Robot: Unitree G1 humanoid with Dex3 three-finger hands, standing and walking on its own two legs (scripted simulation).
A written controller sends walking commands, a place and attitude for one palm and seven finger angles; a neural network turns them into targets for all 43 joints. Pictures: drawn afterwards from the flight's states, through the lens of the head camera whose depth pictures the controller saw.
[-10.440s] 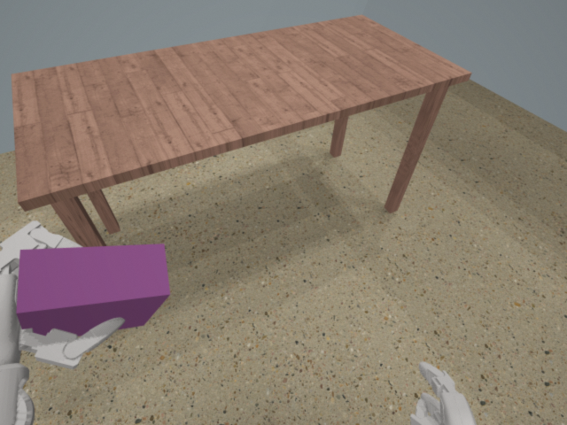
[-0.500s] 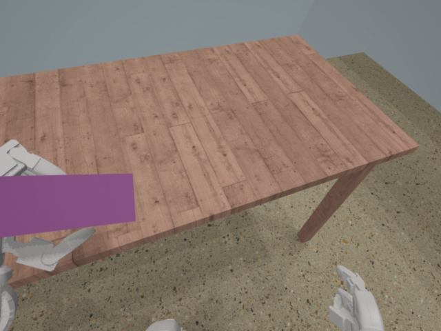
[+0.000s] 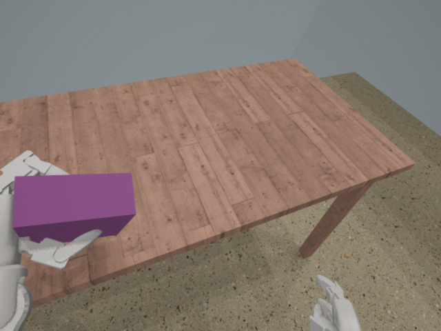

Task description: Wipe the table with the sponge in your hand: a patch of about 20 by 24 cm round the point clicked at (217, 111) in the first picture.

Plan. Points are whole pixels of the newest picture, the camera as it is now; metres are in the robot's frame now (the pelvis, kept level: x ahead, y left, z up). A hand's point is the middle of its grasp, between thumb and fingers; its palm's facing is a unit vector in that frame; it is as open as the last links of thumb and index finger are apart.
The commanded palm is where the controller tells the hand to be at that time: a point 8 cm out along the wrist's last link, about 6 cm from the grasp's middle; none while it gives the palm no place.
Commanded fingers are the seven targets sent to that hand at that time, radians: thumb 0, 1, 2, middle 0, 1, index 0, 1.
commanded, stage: come to a stop and stand still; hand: left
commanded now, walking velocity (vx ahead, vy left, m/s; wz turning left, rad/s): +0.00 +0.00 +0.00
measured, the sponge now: (93, 210) +0.24 +0.21 +0.14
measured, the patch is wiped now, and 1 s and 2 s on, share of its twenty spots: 0.00 0.00 0.00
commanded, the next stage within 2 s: look again from close up in 1.14 s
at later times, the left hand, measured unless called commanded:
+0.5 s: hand (48, 205) +0.22 +0.24 +0.18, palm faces +0.40 -0.85 -0.35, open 9.9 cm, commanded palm +0.15 +0.27 +0.18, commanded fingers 0.00 0.10 1.30 -1.20 -1.60 -1.20 -1.60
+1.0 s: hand (29, 221) +0.21 +0.27 +0.16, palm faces +0.40 -0.83 -0.37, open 9.9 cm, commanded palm +0.15 +0.30 +0.18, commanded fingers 0.00 0.10 1.30 -1.20 -1.60 -1.20 -1.60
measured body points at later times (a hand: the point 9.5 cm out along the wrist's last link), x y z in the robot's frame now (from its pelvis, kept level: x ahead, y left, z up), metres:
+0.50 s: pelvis -0.02 +0.00 +0.00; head +0.00 +0.02 +0.45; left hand +0.19 +0.29 +0.20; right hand +0.15 -0.23 -0.07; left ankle +0.03 +0.10 -0.74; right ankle +0.02 -0.12 -0.74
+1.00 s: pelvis -0.02 +0.02 +0.00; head +0.00 +0.04 +0.45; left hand +0.18 +0.31 +0.18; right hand +0.19 -0.18 -0.06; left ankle +0.03 +0.10 -0.74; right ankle +0.02 -0.12 -0.74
